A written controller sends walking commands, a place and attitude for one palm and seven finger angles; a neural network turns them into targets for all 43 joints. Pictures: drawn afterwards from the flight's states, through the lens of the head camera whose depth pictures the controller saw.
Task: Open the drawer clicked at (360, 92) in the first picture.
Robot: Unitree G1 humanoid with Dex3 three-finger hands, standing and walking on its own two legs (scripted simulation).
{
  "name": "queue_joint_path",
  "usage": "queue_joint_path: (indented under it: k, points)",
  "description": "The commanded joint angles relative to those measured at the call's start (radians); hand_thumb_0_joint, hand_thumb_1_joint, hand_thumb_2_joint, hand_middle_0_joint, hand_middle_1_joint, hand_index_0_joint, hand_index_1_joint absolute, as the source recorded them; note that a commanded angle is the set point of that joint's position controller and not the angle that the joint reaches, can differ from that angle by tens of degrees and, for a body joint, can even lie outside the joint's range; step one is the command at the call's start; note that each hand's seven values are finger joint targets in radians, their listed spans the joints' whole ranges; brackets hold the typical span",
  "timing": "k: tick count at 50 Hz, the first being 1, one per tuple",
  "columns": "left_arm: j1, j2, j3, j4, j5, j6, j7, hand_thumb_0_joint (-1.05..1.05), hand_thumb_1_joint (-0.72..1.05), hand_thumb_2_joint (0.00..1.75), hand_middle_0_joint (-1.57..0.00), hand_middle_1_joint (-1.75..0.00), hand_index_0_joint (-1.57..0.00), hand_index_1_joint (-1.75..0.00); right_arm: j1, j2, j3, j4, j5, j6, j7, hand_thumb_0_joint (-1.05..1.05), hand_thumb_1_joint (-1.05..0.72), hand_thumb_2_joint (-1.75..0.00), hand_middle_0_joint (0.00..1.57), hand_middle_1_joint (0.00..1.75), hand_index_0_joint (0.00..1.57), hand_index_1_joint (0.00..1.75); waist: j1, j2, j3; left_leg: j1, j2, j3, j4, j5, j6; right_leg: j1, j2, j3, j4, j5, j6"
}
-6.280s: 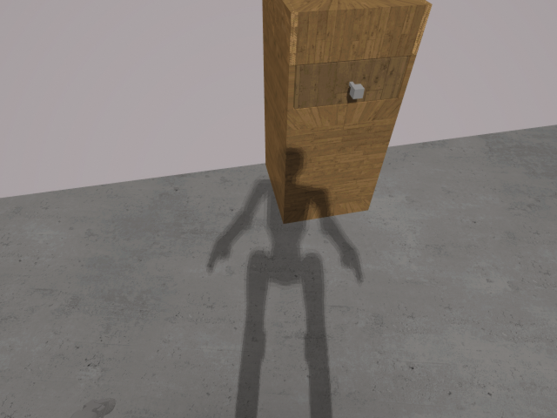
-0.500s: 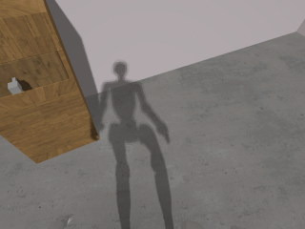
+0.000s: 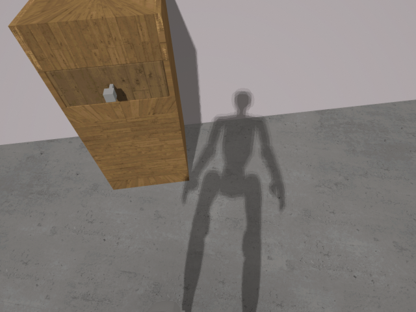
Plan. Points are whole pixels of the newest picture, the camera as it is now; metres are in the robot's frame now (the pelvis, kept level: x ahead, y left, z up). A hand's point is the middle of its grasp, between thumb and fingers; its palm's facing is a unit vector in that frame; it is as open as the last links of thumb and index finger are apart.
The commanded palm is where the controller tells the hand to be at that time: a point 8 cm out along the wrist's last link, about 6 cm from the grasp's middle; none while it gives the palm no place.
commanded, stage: turn to face it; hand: left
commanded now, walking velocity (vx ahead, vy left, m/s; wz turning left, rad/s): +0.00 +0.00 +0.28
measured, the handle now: (110, 91) +0.79 +0.40 -0.08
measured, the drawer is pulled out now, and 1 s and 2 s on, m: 0.00 0.00 0.00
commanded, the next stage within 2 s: take the last steps up to it in 0.18 s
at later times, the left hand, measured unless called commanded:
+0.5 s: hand out of the picture +0.01 +0.24 -0.16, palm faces +0.12 -0.97 -0.22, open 7.4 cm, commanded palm none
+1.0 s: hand out of the picture -0.06 +0.14 -0.15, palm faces +0.31 -0.94 -0.15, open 7.4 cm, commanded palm none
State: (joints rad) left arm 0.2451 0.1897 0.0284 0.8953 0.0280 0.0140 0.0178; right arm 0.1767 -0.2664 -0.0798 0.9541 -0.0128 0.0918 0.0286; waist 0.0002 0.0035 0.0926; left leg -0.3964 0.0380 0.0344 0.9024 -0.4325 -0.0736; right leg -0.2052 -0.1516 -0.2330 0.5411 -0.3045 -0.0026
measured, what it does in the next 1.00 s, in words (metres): steps on the spot: left foot, then right foot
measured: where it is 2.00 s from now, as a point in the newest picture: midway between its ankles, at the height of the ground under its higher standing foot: (191, 283)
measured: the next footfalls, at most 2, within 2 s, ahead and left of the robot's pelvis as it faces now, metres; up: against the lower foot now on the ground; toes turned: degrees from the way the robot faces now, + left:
left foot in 0.10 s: +0.03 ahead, +0.14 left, +0.00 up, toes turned +8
right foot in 0.60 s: +0.04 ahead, -0.08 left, +0.00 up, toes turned +1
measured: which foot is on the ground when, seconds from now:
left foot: up 0.00-0.08, down 0.10-0.60, up 0.62-1.00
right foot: down 0.00-0.10, up 0.12-0.58, down 0.60-1.00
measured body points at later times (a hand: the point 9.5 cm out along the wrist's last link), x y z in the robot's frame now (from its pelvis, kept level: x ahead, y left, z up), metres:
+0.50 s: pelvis -0.02 +0.04 +0.00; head -0.02 +0.04 +0.45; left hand +0.01 +0.29 -0.14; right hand +0.06 -0.19 -0.14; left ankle -0.01 +0.13 -0.74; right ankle -0.01 -0.10 -0.70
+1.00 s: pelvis +0.09 +0.04 +0.00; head +0.10 +0.03 +0.45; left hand -0.07 +0.19 -0.14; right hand +0.15 -0.18 -0.16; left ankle +0.16 +0.20 -0.69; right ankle +0.00 -0.08 -0.74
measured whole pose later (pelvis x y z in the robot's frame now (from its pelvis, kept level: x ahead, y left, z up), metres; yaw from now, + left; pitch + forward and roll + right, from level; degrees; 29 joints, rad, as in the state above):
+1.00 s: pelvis +0.09 +0.04 +0.00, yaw +11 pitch -1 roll +0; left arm 0.53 0.06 0.01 1.17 0.02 -0.07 0.02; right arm 0.25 -0.18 -0.07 1.08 -0.02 0.03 0.03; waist 0.04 0.03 0.03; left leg -0.56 0.10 0.08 0.84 -0.15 -0.02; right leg 0.06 -0.04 -0.17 0.28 -0.32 0.00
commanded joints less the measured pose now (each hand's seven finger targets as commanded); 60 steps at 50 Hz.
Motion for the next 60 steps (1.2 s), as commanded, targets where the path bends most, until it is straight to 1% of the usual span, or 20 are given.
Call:
queue_joint_path:
  k: [1,4,5,6,12,23,27,28,29,30,31,33,35,38,51,54,55,56,57,60]
  points:
    - [0.048,0.241,0.071,-0.025,0.006,-0.012,0.013,0.00,0.90,0.90,-0.20,-0.30,-0.20,-0.30,-0.052,-0.029,0.006,-0.098,0.006,-0.050,-0.008,0.00,-0.90,-0.90,0.20,0.30,0.20,0.30,0.039,-0.236,-0.131,0.040,-0.027,0.067,-0.196,0.004,0.021,0.123,-0.214,0.160,-0.096,0.539,-0.108]
    - [0.031,0.212,0.066,-0.018,-0.015,-0.003,0.009,0.00,0.90,0.90,-0.20,-0.30,-0.20,-0.30,0.056,-0.096,-0.005,-0.063,-0.001,-0.075,-0.013,0.00,-0.90,-0.90,0.20,0.30,0.20,0.30,-0.030,-0.063,-0.199,0.340,0.032,0.014,-0.516,0.336,0.057,-0.028,-0.143,0.069,0.125,0.382,-0.001]
    - [0.044,0.145,0.052,-0.047,-0.023,0.002,0.003,0.00,0.90,0.90,-0.20,-0.30,-0.20,-0.30,0.090,-0.201,-0.028,-0.064,-0.008,-0.084,-0.019,0.00,-0.90,-0.90,0.20,0.30,0.20,0.30,-0.047,0.245,-0.218,0.485,0.286,-0.312,-0.541,0.662,0.166,-0.294,-0.011,0.036,0.321,-0.104,0.073]
    - [-0.012,0.122,0.031,-0.066,-0.015,0.011,0.009,0.00,0.90,0.90,-0.20,-0.30,-0.20,-0.30,0.131,-0.241,-0.032,-0.051,0.000,-0.074,-0.027,0.00,-0.90,-0.90,0.20,0.30,0.20,0.30,-0.066,0.268,-0.210,0.430,0.380,-0.350,-0.542,0.877,0.255,-0.318,0.019,0.127,0.444,-0.360,0.079]
    - [0.016,0.137,0.046,0.032,-0.011,0.025,-0.003,0.00,0.90,0.90,-0.20,-0.30,-0.20,-0.30,-0.022,-0.118,0.009,-0.062,-0.004,-0.085,-0.051,0.00,-0.90,-0.90,0.20,0.30,0.20,0.30,0.002,0.150,-0.095,0.260,0.205,-0.167,-0.582,0.656,0.220,-0.280,0.030,0.198,0.568,-0.112,0.079]
    - [-0.052,0.073,0.022,0.023,0.001,-0.003,-0.022,0.00,0.90,0.90,-0.20,-0.30,-0.20,-0.30,0.123,-0.087,-0.001,0.008,-0.017,-0.105,-0.048,0.00,-0.90,-0.90,0.20,0.30,0.20,0.30,-0.046,0.130,-0.042,0.236,0.218,-0.322,-0.717,-0.047,0.260,-0.227,0.067,0.170,0.233,-0.158,0.057]
    - [0.083,0.049,0.020,0.083,-0.001,-0.021,-0.026,0.00,0.90,0.90,-0.20,-0.30,-0.20,-0.30,0.094,-0.074,0.004,0.029,-0.013,-0.104,-0.047,0.00,-0.90,-0.90,0.20,0.30,0.20,0.30,0.023,0.103,-0.048,0.073,0.161,-0.276,-0.654,-0.147,0.214,0.047,0.118,0.127,-0.023,-0.057,0.041]
    - [0.153,0.064,0.025,0.113,0.001,-0.029,-0.023,0.00,0.90,0.90,-0.20,-0.30,-0.20,-0.30,0.087,-0.055,0.006,0.032,-0.009,-0.104,-0.046,0.00,-0.90,-0.90,0.20,0.30,0.20,0.30,0.054,0.044,-0.051,-0.020,0.109,-0.231,-0.561,-0.168,0.182,0.182,0.106,0.144,-0.123,-0.018,0.036]
    - [0.223,0.114,0.039,0.134,0.011,-0.038,-0.015,0.00,0.90,0.90,-0.20,-0.30,-0.20,-0.30,0.085,-0.004,0.015,0.027,-0.002,-0.107,-0.044,0.00,-0.90,-0.90,0.20,0.30,0.20,0.30,0.087,-0.107,-0.046,-0.164,0.016,-0.131,-0.355,-0.162,0.134,0.283,-0.018,0.299,-0.240,-0.183,0.002]
    - [0.278,0.195,0.056,0.139,0.014,-0.039,-0.003,0.00,0.90,0.90,-0.20,-0.30,-0.20,-0.30,0.049,0.051,0.026,-0.013,0.002,-0.108,-0.037,0.00,-0.90,-0.90,0.20,0.30,0.20,0.30,0.116,-0.352,0.006,-0.344,-0.081,-0.001,-0.096,-0.152,0.090,0.289,-0.250,0.644,-0.427,-0.442,-0.090]
    - [0.271,0.200,0.052,0.129,-0.002,-0.036,0.007,0.00,0.90,0.90,-0.20,-0.30,-0.20,-0.30,0.000,-0.017,0.011,-0.032,-0.015,-0.100,-0.029,0.00,-0.90,-0.90,0.20,0.30,0.20,0.30,0.110,-0.239,0.071,-0.345,-0.023,-0.058,0.031,-0.097,0.092,0.137,-0.326,0.711,-0.505,-0.567,-0.130]
    - [0.180,0.139,0.045,0.126,-0.007,-0.057,0.010,0.00,0.90,0.90,-0.20,-0.30,-0.20,-0.30,0.028,-0.017,0.000,0.007,-0.020,-0.093,-0.018,0.00,-0.90,-0.90,0.20,0.30,0.20,0.30,0.054,-0.189,0.129,-0.314,0.020,-0.071,0.136,0.049,0.090,0.017,-0.263,0.643,-0.518,-0.505,-0.109]
    - [0.149,0.071,0.025,0.129,-0.011,-0.071,0.007,0.00,0.90,0.90,-0.20,-0.30,-0.20,-0.30,0.102,0.020,-0.001,0.055,-0.021,-0.088,-0.010,0.00,-0.90,-0.90,0.20,0.30,0.20,0.30,0.008,-0.089,0.119,-0.269,0.036,-0.046,0.172,0.178,0.071,0.017,-0.171,0.418,-0.462,-0.236,-0.073]
    - [0.202,0.043,0.013,0.157,-0.014,-0.087,0.007,0.00,0.90,0.90,-0.20,-0.30,-0.20,-0.30,0.145,0.051,0.003,0.080,-0.018,-0.086,-0.007,0.00,-0.90,-0.90,0.20,0.30,0.20,0.30,0.002,-0.103,0.071,-0.260,0.038,-0.018,0.183,0.277,0.048,0.080,-0.106,0.268,-0.434,0.015,-0.050]
    - [0.348,0.050,0.014,0.265,0.003,-0.093,0.021,0.00,0.90,0.90,-0.20,-0.30,-0.20,-0.30,-0.097,0.088,0.025,0.005,-0.006,-0.119,0.007,0.00,-0.90,-0.90,0.20,0.30,0.20,0.30,0.053,-0.176,0.087,-0.153,0.049,0.084,-0.208,0.209,0.090,0.171,-0.153,0.207,-0.306,0.436,-0.112]
    - [0.299,0.068,0.022,0.259,-0.002,-0.087,0.019,0.00,0.90,0.90,-0.20,-0.30,-0.20,-0.30,0.129,0.047,0.016,0.074,-0.014,-0.140,-0.014,0.00,-0.90,-0.90,0.20,0.30,0.20,0.30,-0.057,-0.121,-0.059,0.203,-0.032,0.137,-0.381,0.244,0.119,0.125,-0.092,0.125,0.010,0.646,-0.077]
    - [0.318,0.041,0.020,0.251,-0.011,-0.086,0.013,0.00,0.90,0.90,-0.20,-0.30,-0.20,-0.30,0.281,-0.027,0.000,0.115,-0.021,-0.149,-0.027,0.00,-0.90,-0.90,0.20,0.30,0.20,0.30,-0.110,0.015,-0.188,0.465,0.057,0.049,-0.407,0.316,0.141,0.003,-0.040,0.088,0.239,0.485,-0.042]
    - [0.363,-0.024,0.008,0.230,-0.022,-0.082,0.004,0.00,0.90,0.90,-0.20,-0.30,-0.20,-0.30,0.373,-0.149,-0.028,0.136,-0.023,-0.154,-0.038,0.00,-0.90,-0.90,0.20,0.30,0.20,0.30,-0.113,0.296,-0.298,0.695,0.343,-0.337,-0.454,0.403,0.232,-0.287,0.098,0.056,0.530,-0.131,0.009]
    - [0.287,-0.003,0.007,0.198,-0.019,-0.079,0.007,0.00,0.90,0.90,-0.20,-0.30,-0.20,-0.30,0.411,-0.167,-0.027,0.143,-0.006,-0.143,-0.047,0.00,-0.90,-0.90,0.20,0.30,0.20,0.30,-0.130,0.259,-0.313,0.668,0.419,-0.459,-0.573,0.427,0.282,-0.359,0.116,0.164,0.689,-0.292,-0.009]
    - [0.161,-0.014,0.021,0.191,-0.008,-0.064,-0.007,0.00,0.90,0.90,-0.20,-0.30,-0.20,-0.30,0.163,-0.034,0.005,0.085,-0.007,-0.154,-0.052,0.00,-0.90,-0.90,0.20,0.30,0.20,0.30,-0.051,0.090,-0.051,0.277,0.346,-0.257,-0.668,0.279,0.247,-0.375,0.006,0.213,0.746,-0.093,-0.009]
